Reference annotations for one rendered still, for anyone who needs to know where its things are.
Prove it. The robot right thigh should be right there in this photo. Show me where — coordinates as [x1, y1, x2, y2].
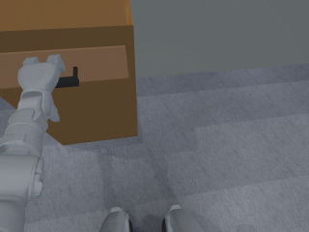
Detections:
[165, 209, 204, 232]

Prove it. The left robot forearm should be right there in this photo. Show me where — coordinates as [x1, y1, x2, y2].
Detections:
[0, 88, 53, 158]

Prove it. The robot thigh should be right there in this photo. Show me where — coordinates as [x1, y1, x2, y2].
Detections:
[165, 209, 204, 232]
[99, 211, 130, 232]

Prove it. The drawer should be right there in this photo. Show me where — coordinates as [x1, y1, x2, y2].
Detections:
[0, 45, 128, 89]

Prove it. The robot left hand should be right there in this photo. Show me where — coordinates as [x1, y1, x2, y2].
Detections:
[17, 54, 66, 122]

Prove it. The left robot upper arm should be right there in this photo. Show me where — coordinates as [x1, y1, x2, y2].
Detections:
[0, 154, 45, 232]

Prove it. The cabinet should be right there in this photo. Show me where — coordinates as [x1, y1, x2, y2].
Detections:
[0, 0, 138, 146]

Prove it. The handle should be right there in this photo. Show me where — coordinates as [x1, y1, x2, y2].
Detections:
[55, 67, 79, 88]

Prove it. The robot left thigh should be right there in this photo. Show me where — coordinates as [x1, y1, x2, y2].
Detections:
[99, 211, 130, 232]

